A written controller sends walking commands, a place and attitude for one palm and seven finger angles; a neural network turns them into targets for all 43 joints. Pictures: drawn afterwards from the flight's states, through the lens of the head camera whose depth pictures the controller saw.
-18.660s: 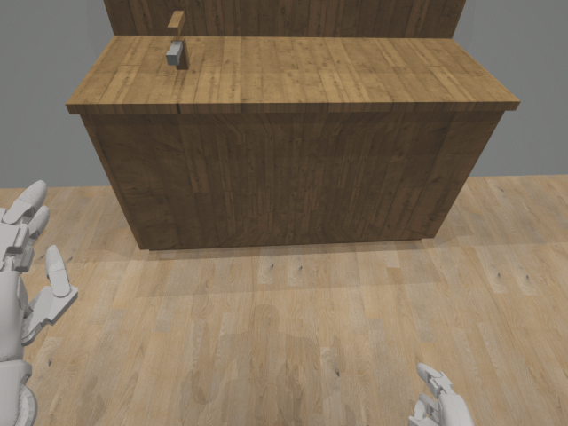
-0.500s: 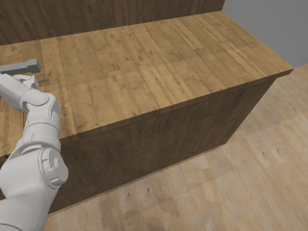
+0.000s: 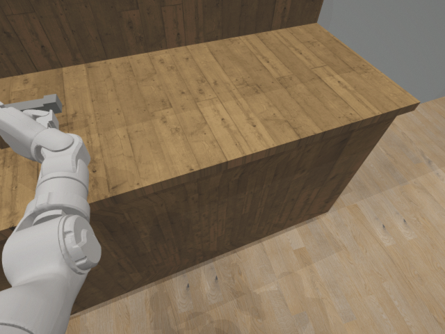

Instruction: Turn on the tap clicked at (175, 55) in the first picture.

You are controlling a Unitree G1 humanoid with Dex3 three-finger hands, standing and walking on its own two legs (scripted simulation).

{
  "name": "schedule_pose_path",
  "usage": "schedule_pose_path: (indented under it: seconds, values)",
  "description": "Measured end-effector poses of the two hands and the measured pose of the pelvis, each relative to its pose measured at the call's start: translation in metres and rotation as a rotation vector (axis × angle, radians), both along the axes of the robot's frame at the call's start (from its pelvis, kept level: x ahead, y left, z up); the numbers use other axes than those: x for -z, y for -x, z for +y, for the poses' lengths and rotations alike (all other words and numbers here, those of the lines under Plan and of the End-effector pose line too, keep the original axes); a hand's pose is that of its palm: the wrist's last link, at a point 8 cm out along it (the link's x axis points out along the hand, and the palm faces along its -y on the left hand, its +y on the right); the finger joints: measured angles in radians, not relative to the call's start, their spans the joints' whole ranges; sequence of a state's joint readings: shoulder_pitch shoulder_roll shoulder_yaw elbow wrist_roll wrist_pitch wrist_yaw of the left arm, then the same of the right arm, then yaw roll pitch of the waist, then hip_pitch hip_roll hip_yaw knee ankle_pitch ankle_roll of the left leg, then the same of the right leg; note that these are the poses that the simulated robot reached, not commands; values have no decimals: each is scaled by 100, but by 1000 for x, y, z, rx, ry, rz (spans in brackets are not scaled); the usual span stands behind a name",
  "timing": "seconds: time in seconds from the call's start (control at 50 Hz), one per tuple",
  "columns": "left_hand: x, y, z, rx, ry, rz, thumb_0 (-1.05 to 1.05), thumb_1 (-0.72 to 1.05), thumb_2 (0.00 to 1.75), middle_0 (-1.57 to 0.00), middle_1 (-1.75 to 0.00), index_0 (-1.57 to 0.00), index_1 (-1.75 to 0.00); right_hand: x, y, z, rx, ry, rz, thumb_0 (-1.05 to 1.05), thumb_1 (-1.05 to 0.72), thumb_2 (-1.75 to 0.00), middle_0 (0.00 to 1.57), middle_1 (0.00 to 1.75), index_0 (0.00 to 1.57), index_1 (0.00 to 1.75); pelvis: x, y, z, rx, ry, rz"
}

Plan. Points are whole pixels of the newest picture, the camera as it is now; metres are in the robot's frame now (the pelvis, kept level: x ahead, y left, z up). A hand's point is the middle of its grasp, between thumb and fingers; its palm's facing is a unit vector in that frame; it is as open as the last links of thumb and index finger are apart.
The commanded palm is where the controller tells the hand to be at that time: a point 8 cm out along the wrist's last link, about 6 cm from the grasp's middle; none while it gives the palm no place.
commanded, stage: lift the hand up off the lever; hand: left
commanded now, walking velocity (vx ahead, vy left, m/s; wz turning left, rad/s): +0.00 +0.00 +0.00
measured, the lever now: (52, 104) +0.57 +0.32 +0.09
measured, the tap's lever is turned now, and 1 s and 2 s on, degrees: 86 86 86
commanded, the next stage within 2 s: draw the hand back beside the body in 1.06 s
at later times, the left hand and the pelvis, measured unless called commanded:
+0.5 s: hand (48, 108) +0.48 +0.28 +0.15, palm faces +0.84 -0.54 -0.08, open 7.8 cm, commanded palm +0.42 +0.29 +0.15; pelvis +0.00 +0.00 +0.01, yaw +0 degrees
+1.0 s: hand (38, 105) +0.47 +0.28 +0.17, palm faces +0.83 -0.56 -0.10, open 7.8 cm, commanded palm +0.41 +0.30 +0.17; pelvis +0.00 +0.00 +0.01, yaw +1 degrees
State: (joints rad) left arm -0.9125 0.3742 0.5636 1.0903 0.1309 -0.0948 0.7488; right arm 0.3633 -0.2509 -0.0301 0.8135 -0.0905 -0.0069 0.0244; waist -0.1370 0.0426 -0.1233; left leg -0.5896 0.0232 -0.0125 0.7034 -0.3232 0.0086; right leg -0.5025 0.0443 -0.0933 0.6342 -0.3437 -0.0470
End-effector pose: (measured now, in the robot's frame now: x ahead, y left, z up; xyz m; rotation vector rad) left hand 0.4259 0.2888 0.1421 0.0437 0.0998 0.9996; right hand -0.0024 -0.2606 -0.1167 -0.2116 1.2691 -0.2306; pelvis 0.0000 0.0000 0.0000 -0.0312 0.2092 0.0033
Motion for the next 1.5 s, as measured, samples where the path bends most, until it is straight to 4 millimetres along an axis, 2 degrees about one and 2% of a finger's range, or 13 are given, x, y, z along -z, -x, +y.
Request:
schedule_pose_path:
  seconds: [0.52, 0.7, 0.84, 0.96, 1.06, 1.18, 1.26, 1.36, 1.4, 1.5]
  values:
    - [-17, -2, 0, -7, 9, 3, 2, 90, 90, -15, -15, -15, -16, -5, -21, -6, -7, 15, -50, 1, -91, -90, 20, 30, 21, 30, -6, -5, -4, 3, -6, -18]
    - [-24, 9, 8, -9, 8, -11, 2, 90, 90, -15, -15, -15, -16, -7, -26, -2, 0, 7, -72, 1, -91, -90, 20, 30, 21, 30, -9, -8, -2, 7, -7, -49]
    - [-30, 17, 13, -8, -5, -6, 2, 90, 90, -15, -15, -15, -15, -9, -37, 0, -26, 13, -99, 1, -91, -90, 20, 30, 21, 30, -10, -5, 1, -5, -7, -66]
    - [-35, 11, 6, 16, -9, 11, 2, 90, 90, -15, -15, -15, -15, -9, -43, 3, -56, 15, -113, 1, -91, -90, 20, 30, 21, 30, -10, 0, 3, -14, -7, -60]
    - [-33, 6, 2, 12, 15, 16, 2, 90, 90, -15, -15, -15, -16, -10, -41, 4, -49, 13, -120, 1, -91, -90, 20, 30, 21, 30, -10, 2, 3, -3, -8, -45]
    - [-30, 8, 3, 1, 8, 5, 2, 90, 90, -15, -15, -15, -16, -10, -28, 5, -20, 7, -100, 1, -91, -90, 20, 30, 21, 30, -10, 1, 3, 9, -7, -47]
    - [-32, 7, 0, 209, -85, -2, 2, 90, 90, -15, -16, -15, -16, -11, -19, 3, 31, 18, -91, 1, -91, -90, 20, 30, 21, 30, -12, 0, 3, 28, -9, -72]
    - [-35, 24, -9, 512, -54, -85, 2, 90, 90, -15, -16, -15, -16, -19, -19, 0, 97, 40, -140, 1, -91, -90, 20, 30, 21, 30, -17, -4, 3, 60, -10, -130]
    - [-32, 37, -5, 554, -47, -78, 2, 90, 90, -16, -17, -16, -17, -21, -26, -1, 104, 43, -178, 1, -91, -90, 20, 30, 21, 30, -19, -4, 4, 69, -11, -154]
    - [-25, 74, 15, 571, -160, 13, 2, 89, 90, -17, -18, -16, -18, -31, -55, -2, 71, 30, -301, 1, -91, -90, 20, 30, 20, 30, -22, -1, 5, 73, -15, -202]
